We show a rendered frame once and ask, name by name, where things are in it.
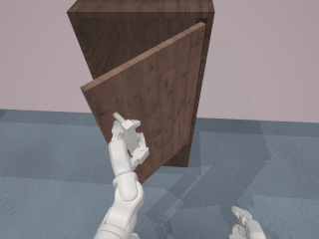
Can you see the robot right hand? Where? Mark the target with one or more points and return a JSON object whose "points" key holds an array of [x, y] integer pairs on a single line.
{"points": [[251, 229]]}

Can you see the left robot forearm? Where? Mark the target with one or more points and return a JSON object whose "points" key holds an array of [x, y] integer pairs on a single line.
{"points": [[121, 219]]}

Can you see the cupboard door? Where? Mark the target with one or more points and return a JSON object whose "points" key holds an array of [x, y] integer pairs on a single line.
{"points": [[157, 88]]}

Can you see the robot left hand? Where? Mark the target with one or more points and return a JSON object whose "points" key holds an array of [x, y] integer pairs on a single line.
{"points": [[118, 149]]}

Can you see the handle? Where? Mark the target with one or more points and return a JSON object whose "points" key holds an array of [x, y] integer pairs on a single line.
{"points": [[129, 132]]}

